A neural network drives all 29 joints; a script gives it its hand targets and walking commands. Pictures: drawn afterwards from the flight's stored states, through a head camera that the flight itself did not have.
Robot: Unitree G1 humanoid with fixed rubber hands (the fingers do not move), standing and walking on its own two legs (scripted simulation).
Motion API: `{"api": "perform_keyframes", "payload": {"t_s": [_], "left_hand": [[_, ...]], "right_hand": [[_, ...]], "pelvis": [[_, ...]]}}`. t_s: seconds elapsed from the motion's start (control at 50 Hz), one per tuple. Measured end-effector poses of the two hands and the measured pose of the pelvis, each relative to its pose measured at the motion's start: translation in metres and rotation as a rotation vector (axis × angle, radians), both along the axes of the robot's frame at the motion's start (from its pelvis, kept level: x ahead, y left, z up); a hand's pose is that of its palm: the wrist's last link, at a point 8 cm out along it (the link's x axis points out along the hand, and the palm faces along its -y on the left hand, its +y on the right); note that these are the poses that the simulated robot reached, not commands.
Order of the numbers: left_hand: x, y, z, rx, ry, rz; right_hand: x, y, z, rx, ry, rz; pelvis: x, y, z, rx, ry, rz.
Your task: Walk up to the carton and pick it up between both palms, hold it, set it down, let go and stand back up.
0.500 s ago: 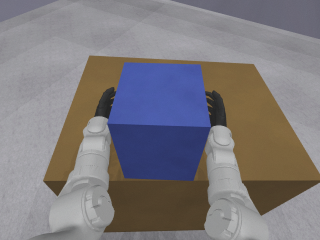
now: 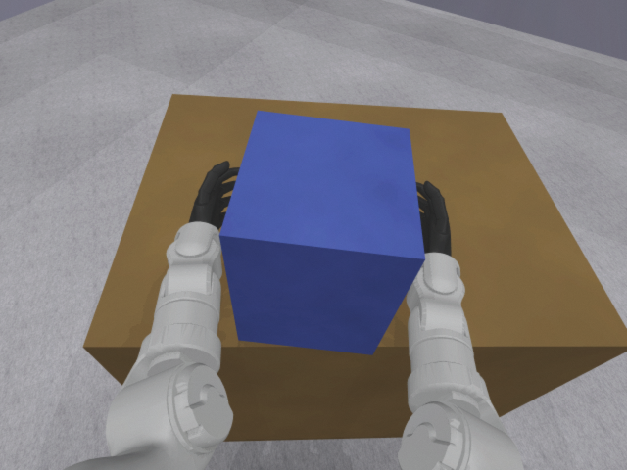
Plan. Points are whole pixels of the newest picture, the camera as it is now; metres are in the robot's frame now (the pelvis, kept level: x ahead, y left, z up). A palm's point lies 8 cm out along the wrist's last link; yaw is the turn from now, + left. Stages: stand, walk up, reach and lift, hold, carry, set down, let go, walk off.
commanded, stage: set down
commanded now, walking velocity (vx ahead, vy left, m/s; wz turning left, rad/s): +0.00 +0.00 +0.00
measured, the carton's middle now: (318, 240) +0.42 +0.02 +0.05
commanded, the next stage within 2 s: none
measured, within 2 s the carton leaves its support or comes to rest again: neither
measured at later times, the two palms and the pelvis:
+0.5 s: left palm (190, 217) +0.43 +0.20 +0.06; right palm (426, 235) +0.43 -0.12 +0.08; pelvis +0.00 +0.00 -0.01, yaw -1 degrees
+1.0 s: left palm (160, 202) +0.43 +0.24 +0.09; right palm (461, 216) +0.44 -0.16 +0.10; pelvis -0.02 +0.00 -0.02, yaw +0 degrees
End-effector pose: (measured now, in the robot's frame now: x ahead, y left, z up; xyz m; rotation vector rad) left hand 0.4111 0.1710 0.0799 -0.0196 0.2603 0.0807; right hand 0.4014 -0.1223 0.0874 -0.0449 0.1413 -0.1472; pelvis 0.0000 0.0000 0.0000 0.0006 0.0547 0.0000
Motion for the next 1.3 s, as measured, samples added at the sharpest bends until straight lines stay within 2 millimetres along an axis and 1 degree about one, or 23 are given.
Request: {"api": "perform_keyframes", "payload": {"t_s": [0.26, 0.34, 0.4, 0.46, 0.56, 0.64, 0.7, 0.8, 0.88, 0.94, 0.98, 1.12, 1.22, 1.3], "left_hand": [[0.001, 0.0, -0.001, 0.008, -0.001, 0.0], [0.005, 0.002, -0.008, 0.022, 0.016, 0.001], [0.009, 0.009, -0.014, 0.026, 0.036, 0.022], [0.014, 0.021, -0.017, 0.028, 0.052, 0.05], [0.019, 0.043, -0.011, 0.055, 0.056, 0.076], [0.02, 0.057, -0.005, 0.074, 0.039, 0.081], [0.019, 0.063, -0.006, 0.079, 0.03, 0.079], [0.015, 0.07, -0.012, 0.073, 0.02, 0.082], [0.015, 0.071, -0.012, 0.075, 0.012, 0.079], [0.016, 0.068, -0.005, 0.069, 0.003, 0.072], [0.017, 0.066, 0.003, 0.063, -0.008, 0.068], [0.021, 0.061, 0.048, 0.054, -0.029, 0.06], [0.021, 0.065, 0.079, 0.051, -0.031, 0.07], [0.02, 0.069, 0.096, 0.052, -0.027, 0.079]], "right_hand": [[0.001, 0.0, 0.0, -0.009, 0.014, 0.009], [0.005, -0.001, -0.002, -0.003, 0.044, 0.031], [0.012, -0.001, -0.007, 0.016, 0.088, 0.048], [0.02, 0.001, -0.01, 0.026, 0.127, 0.061], [0.032, -0.001, -0.01, 0.033, 0.16, 0.063], [0.039, -0.008, -0.008, 0.029, 0.156, 0.055], [0.042, -0.017, -0.008, 0.019, 0.147, 0.048], [0.043, -0.03, -0.008, 0.016, 0.127, 0.041], [0.042, -0.037, -0.005, 0.031, 0.111, 0.041], [0.042, -0.039, 0.003, 0.037, 0.099, 0.047], [0.043, -0.04, 0.011, 0.039, 0.087, 0.052], [0.041, -0.04, 0.049, 0.045, 0.079, 0.05], [0.039, -0.037, 0.077, 0.047, 0.091, 0.044], [0.039, -0.035, 0.095, 0.052, 0.093, 0.044]], "pelvis": [[-0.004, 0.0, 0.0, 0.0, 0.006, -0.011], [-0.005, 0.0, -0.001, -0.003, 0.036, -0.018], [-0.005, 0.001, -0.004, -0.009, 0.099, -0.02], [-0.005, 0.001, -0.007, -0.018, 0.169, -0.017], [-0.004, 0.002, -0.014, -0.034, 0.233, 0.005], [-0.004, 0.001, -0.017, -0.046, 0.257, 0.019], [-0.007, 0.0, -0.019, -0.05, 0.268, 0.025], [-0.012, -0.002, -0.022, -0.049, 0.296, 0.029], [-0.017, -0.003, -0.024, -0.049, 0.32, 0.028], [-0.021, -0.003, -0.024, -0.049, 0.33, 0.023], [-0.024, -0.002, -0.024, -0.048, 0.33, 0.019], [-0.031, -0.002, -0.021, -0.037, 0.288, 0.012], [-0.034, -0.003, -0.017, -0.033, 0.251, 0.014], [-0.034, -0.003, -0.015, -0.032, 0.229, 0.017]]}}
